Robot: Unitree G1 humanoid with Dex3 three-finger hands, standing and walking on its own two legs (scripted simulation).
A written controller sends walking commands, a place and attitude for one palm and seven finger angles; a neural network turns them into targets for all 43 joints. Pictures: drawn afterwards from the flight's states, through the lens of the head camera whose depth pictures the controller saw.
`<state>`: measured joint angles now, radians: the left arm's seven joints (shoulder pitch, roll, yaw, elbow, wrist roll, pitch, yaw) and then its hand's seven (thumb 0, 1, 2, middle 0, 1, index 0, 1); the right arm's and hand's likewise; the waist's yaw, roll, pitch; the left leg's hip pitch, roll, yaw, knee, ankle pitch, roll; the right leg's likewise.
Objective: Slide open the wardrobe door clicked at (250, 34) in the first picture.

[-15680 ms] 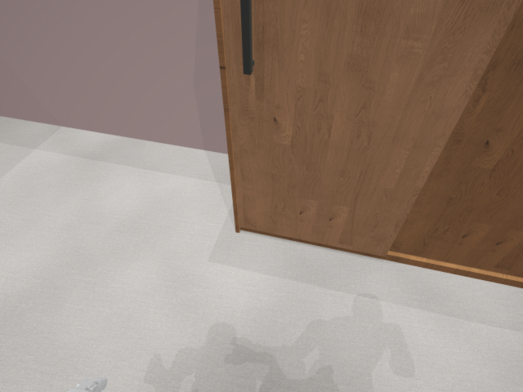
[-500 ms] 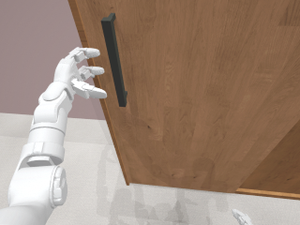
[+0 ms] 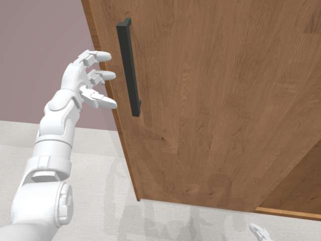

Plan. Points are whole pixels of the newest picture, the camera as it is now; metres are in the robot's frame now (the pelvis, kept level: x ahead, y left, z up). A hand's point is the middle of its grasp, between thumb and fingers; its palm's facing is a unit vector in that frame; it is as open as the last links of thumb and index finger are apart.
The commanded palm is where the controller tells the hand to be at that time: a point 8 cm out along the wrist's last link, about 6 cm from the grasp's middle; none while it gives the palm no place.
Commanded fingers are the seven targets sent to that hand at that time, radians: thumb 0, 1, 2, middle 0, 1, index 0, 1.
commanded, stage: move the hooked fingers beside the handle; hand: left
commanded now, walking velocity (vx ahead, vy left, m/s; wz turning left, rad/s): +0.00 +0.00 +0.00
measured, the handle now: (132, 73) +0.48 +0.09 +0.20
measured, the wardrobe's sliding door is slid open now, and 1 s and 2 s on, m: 0.00 0.00 0.00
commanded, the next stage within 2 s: feel for the door with the fingertips in 0.92 s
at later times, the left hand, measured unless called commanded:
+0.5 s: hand (112, 78) +0.44 +0.13 +0.21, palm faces -0.10 -0.99 +0.01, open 14.0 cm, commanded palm +0.41 +0.19 +0.21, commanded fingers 0.00 -0.50 0.30 -0.30 -1.20 -0.30 -1.20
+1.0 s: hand (108, 85) +0.43 +0.14 +0.20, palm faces -0.08 -1.00 +0.00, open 14.0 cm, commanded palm +0.41 +0.20 +0.21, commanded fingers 0.00 -0.50 0.30 -0.30 -1.20 -0.30 -1.20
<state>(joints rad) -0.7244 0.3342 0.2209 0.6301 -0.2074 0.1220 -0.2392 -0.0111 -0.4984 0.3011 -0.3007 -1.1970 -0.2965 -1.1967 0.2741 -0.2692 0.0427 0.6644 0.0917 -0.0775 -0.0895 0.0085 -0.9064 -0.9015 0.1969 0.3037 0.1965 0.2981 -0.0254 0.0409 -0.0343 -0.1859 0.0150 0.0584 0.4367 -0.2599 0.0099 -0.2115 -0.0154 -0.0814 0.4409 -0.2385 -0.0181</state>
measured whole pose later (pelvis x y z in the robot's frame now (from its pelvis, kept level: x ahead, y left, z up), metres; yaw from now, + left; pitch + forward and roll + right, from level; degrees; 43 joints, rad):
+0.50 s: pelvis +0.00 +0.01 +0.00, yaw +0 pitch +2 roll +0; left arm -0.80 0.29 0.20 0.70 -0.20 0.13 -0.19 -0.01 -0.50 0.30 -0.31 -1.21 -0.30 -1.20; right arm 0.29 -0.26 0.05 0.69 0.08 -0.05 -0.08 0.01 -0.91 -0.90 0.20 0.30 0.20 0.30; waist -0.03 0.05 -0.04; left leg -0.20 0.00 0.07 0.43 -0.26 0.02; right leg -0.23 -0.03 -0.07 0.44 -0.23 -0.01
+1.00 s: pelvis +0.00 +0.00 +0.00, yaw +0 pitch +1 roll +0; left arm -0.78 0.32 0.20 0.72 -0.19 0.15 -0.20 -0.01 -0.50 0.30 -0.30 -1.20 -0.30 -1.20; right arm 0.26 -0.27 0.04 0.66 0.09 -0.05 -0.09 0.01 -0.91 -0.90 0.20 0.30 0.20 0.30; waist -0.03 0.04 -0.04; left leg -0.20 0.01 0.06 0.43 -0.25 0.01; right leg -0.23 -0.01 -0.08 0.43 -0.22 -0.02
